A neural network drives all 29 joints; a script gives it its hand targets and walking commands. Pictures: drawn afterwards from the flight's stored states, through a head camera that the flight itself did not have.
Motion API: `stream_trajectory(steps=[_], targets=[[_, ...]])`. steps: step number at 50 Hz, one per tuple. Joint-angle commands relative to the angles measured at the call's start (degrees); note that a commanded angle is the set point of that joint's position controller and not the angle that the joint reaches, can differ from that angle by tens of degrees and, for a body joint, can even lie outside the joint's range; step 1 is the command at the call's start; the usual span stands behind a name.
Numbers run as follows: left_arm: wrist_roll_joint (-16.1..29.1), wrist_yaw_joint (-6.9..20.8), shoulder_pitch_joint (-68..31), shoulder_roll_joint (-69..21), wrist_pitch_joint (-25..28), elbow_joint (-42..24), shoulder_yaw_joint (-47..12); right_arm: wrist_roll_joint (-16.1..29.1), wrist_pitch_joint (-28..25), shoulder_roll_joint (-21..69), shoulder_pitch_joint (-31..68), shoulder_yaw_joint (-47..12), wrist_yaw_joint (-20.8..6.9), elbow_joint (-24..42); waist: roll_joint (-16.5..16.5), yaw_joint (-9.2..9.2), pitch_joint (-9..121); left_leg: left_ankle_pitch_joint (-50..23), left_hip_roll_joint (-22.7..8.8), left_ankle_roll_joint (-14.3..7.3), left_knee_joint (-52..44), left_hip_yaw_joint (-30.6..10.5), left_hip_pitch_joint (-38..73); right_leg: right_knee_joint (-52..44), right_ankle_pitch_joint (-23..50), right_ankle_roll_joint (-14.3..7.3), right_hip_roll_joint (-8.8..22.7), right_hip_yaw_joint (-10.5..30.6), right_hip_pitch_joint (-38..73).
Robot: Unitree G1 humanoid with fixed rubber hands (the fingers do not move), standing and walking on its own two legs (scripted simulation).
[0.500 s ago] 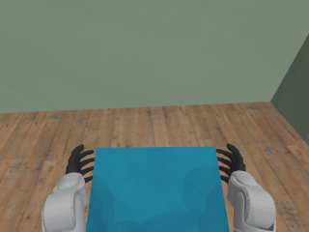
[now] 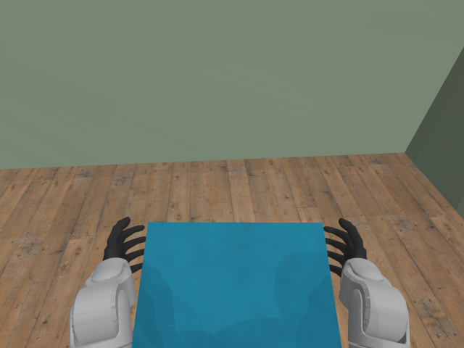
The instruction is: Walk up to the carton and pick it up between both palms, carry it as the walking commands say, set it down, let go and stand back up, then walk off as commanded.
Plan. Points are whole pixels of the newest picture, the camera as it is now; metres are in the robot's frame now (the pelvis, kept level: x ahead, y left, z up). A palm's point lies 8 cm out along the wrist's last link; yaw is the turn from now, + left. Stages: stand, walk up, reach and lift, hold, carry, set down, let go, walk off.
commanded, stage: carry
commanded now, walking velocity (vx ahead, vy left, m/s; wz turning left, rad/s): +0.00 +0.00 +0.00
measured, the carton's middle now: (234, 290) +0.27 +0.00 -0.03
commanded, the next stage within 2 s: hold in 0.38 s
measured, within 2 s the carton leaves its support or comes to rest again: neither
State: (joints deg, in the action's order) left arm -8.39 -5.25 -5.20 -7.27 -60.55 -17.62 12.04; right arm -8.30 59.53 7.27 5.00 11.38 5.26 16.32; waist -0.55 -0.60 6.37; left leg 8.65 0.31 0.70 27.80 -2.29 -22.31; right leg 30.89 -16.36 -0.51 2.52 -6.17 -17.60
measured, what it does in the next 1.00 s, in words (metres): stands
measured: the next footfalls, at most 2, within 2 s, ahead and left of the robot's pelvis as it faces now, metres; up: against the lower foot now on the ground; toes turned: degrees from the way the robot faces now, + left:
none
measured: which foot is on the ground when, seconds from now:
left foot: down 0.00-1.00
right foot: down 0.00-1.00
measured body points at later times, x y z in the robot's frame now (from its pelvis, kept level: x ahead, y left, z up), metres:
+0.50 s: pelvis +0.00 +0.00 +0.01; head +0.00 +0.01 +0.46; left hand +0.29 +0.19 +0.02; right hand +0.28 -0.19 +0.02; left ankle +0.06 +0.13 -0.73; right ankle +0.00 -0.11 -0.73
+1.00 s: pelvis +0.01 +0.02 +0.01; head -0.02 +0.03 +0.46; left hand +0.32 +0.19 +0.02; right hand +0.30 -0.19 +0.02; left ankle +0.06 +0.13 -0.73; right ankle +0.00 -0.11 -0.73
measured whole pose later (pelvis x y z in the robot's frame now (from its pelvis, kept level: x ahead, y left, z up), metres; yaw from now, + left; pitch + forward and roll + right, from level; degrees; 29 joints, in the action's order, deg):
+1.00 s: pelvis +0.01 +0.02 +0.01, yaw -5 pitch -5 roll +0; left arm -18.3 4.0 -16.3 -5.5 -34.8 21.0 20.2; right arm -19.4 33.0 3.1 17.6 21.4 -7.9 -25.1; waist -1.2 -1.6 -1.6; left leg 7.6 0.1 -0.8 19.5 2.7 -6.6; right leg 21.3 -12.5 -0.2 1.3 0.8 -3.6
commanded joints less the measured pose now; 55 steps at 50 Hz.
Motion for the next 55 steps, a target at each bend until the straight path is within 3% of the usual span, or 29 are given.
stream_trajectory(steps=[1, 19, 20, 21, 23, 24, 26, 27, 30, 35, 36, 38, 40, 46, 55], targets=[[20.04, 13.53, -26.62, -41.71, 0.94, -3.37, -40.06, 19.02, -0.26, 42.90, 25.82, -39.45, -12.89, 2.74, 0.56, 0.02, 11.54, -4.21, -5.02, -3.64, -3.61, -3.46, 4.48, -5.69, 2.53, -1.60, 5.36, 5.41, 4.35], [18.81, 14.56, -26.73, -41.60, 5.17, 1.41, -38.71, 18.07, -4.54, 42.64, 26.44, -38.64, -13.86, -1.31, 0.51, 0.11, 12.40, -6.88, -5.21, -3.82, -2.66, -3.39, 4.56, -4.83, 5.47, -1.48, 5.48, 4.84, 5.76], [5.65, 13.65, -23.94, -21.49, 9.57, 21.52, -20.66, 4.89, -9.84, 22.54, 24.61, -19.95, -13.24, -21.41, -2.52, -0.80, -8.56, 8.45, 4.15, -3.17, -6.46, -1.99, 8.26, -12.08, -4.96, -1.88, -4.53, 9.45, 8.38], [7.42, 14.95, -24.71, -21.01, 14.45, 30.34, -25.10, 5.15, -13.94, 20.00, 25.86, -22.63, -13.30, -29.99, -1.68, 0.73, -8.45, 8.63, 4.16, -3.00, -7.04, -2.32, 10.97, -13.36, -4.38, -2.14, -3.90, 9.43, 8.12], [11.40, 17.15, -27.32, -33.41, 21.31, 19.22, -34.52, 8.08, -20.74, 32.89, 25.88, -30.49, -15.26, -22.22, 0.25, 1.65, 4.94, -2.86, 3.93, -2.40, -5.63, -2.06, 16.09, -11.19, 9.84, -1.21, -4.64, 9.75, 13.16], [13.79, 18.31, -31.68, -37.62, 22.81, 14.53, -38.64, 9.63, -22.00, 37.62, 27.94, -32.10, -15.86, -18.57, -0.58, 3.48, 12.99, -8.69, 4.18, -2.32, -5.37, -2.05, 17.56, -10.61, 18.27, -0.59, -4.98, 9.45, 17.19], [15.59, 19.55, -38.75, -39.32, 24.60, 9.36, -40.25, 13.26, -23.24, 41.89, 34.94, -35.26, -17.00, -11.65, -2.77, 2.57, 21.60, -13.61, 5.15, -2.65, -5.97, -0.76, 17.25, -9.15, 31.52, 1.11, -4.68, 9.29, 22.58], [14.83, 19.83, -38.56, -39.64, 24.61, 11.08, -39.13, 13.76, -23.32, 43.07, 36.38, -36.22, -17.57, -11.50, -3.38, 1.31, 21.76, -13.89, 5.37, -2.93, -6.41, -0.39, 17.18, -9.04, 32.78, 1.59, -4.45, 9.18, 22.81], [11.77, 20.57, -31.39, -40.18, 23.57, 20.22, -36.06, 12.73, -22.88, 42.58, 35.52, -36.73, -19.29, -17.81, -2.05, -1.06, 12.79, -12.11, 5.10, -2.82, -8.89, -0.27, 19.09, -11.75, 25.88, 1.15, -4.72, 8.54, 18.49], [10.37, 21.67, -35.14, -45.03, 22.15, 27.87, -34.16, 10.47, -22.52, 43.22, 38.03, -31.84, -23.41, -28.43, 2.06, -0.21, 4.90, -4.14, 4.07, -1.57, -12.03, 0.03, 20.04, -14.66, 12.25, -1.31, -5.82, 8.06, 14.68], [7.52, 22.55, -34.41, -43.36, 22.34, 27.13, -30.28, 10.76, -22.05, 44.46, 36.59, -29.58, -25.73, -31.36, 4.03, -2.67, 5.13, -2.34, 2.82, -1.33, -12.27, -2.83, 27.24, -16.34, 4.31, -1.89, -5.74, 9.20, 8.99], [6.38, 23.19, -36.60, -45.04, 22.38, 31.22, -28.30, 8.54, -22.87, 42.95, 39.23, -26.27, -27.15, -34.18, 3.83, -2.50, 1.34, 1.14, 2.37, -1.04, -13.27, -2.40, 26.61, -17.31, -0.42, -2.57, -5.90, 9.37, 7.49], [5.96, 24.13, -38.29, -46.50, 22.83, 34.96, -26.76, 6.04, -23.96, 42.28, 40.51, -22.72, -27.96, -37.23, 2.70, -1.07, -1.05, 3.65, 2.31, -0.80, -13.50, -1.92, 26.72, -17.72, -2.92, -3.09, -5.76, 9.61, 5.77], [5.42, 25.46, -41.73, -48.70, 26.32, 39.05, -23.57, 2.83, -28.16, 41.95, 43.80, -18.03, -28.79, -40.17, 1.16, 0.43, 1.70, 1.53, 2.08, -0.45, -11.56, -1.10, 26.88, -15.75, -1.06, -3.46, -6.22, 9.52, 5.05], [2.91, 24.22, -36.95, -45.80, 31.56, 39.26, -21.89, 2.59, -32.94, 42.01, 41.00, -18.93, -28.22, -39.33, 0.09, -1.45, 9.14, -9.64, 2.57, -0.92, -6.98, -1.25, 23.25, -11.09, 8.54, -2.05, -7.10, 9.86, 2.10]])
